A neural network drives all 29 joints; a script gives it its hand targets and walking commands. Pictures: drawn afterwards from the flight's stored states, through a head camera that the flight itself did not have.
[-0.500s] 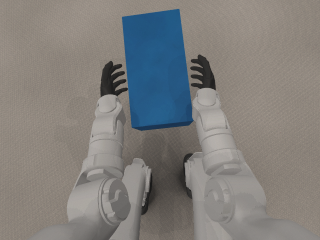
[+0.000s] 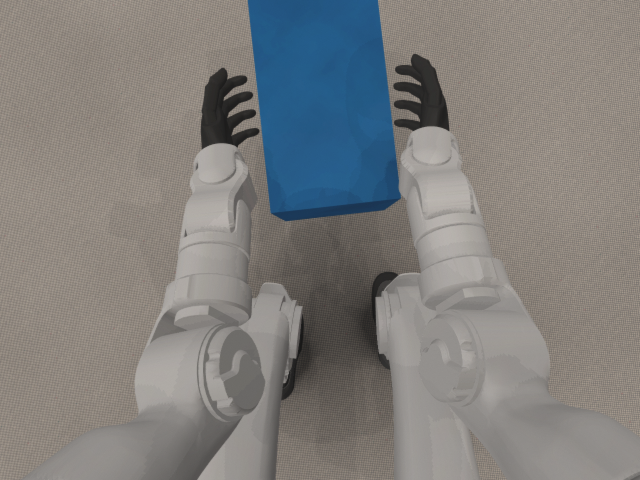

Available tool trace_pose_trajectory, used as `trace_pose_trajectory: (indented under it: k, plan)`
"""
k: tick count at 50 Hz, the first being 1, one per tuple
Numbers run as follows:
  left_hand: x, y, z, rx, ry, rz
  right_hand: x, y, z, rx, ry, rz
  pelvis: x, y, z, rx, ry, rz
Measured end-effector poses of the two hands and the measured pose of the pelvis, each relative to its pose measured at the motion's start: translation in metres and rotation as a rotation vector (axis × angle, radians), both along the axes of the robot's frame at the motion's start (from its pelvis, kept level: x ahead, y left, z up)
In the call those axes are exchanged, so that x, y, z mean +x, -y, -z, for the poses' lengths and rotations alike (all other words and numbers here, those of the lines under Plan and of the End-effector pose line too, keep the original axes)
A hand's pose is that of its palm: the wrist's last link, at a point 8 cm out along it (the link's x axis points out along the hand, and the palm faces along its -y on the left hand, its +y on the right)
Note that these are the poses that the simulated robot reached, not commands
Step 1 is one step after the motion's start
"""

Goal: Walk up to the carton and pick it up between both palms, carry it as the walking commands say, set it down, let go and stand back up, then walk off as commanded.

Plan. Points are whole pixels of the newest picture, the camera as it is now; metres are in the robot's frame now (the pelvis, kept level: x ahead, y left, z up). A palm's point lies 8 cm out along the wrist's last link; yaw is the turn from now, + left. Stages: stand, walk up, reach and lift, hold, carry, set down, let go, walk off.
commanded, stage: set down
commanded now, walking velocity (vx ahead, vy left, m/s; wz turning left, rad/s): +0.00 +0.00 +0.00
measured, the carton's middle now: (323, 103) +0.54 +0.00 -0.21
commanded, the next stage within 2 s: none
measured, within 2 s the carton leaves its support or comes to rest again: neither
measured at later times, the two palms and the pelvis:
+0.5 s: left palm (240, 142) +0.49 +0.11 -0.19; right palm (417, 125) +0.50 -0.13 -0.21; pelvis -0.01 +0.00 -0.05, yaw +1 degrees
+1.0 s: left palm (249, 151) +0.51 +0.13 -0.30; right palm (397, 121) +0.54 -0.11 -0.31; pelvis -0.02 +0.01 -0.10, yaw +0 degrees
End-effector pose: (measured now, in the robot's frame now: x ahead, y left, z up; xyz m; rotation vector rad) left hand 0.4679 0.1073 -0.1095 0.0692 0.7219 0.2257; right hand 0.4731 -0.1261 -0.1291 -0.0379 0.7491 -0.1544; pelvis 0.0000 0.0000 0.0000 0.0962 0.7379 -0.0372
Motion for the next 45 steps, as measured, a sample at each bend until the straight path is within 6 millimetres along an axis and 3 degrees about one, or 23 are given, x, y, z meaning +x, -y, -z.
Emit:
trace_pose_trajectory:
  k: [10, 26, 40, 45]
  plan:
    - [0.011, -0.002, 0.025, -0.009, 0.014, 0.002, 0.014, -0.001, 0.023, 0.004, 0.013, 0.000, -0.002, -0.005, 0.021, -0.005, -0.020, -0.006]
    - [0.023, -0.002, 0.081, 0.004, 0.000, 0.011, 0.030, 0.001, 0.085, 0.007, -0.006, -0.047, -0.012, -0.002, 0.055, 0.007, -0.006, -0.011]
    - [0.033, -0.010, 0.150, -0.045, 0.001, -0.016, 0.050, -0.005, 0.150, 0.008, -0.013, -0.078, -0.023, -0.004, 0.083, -0.001, 0.081, -0.010]
    - [0.035, -0.016, 0.180, -0.088, 0.013, -0.044, 0.067, -0.010, 0.170, 0.010, -0.003, -0.103, -0.027, -0.008, 0.094, -0.011, 0.108, -0.011]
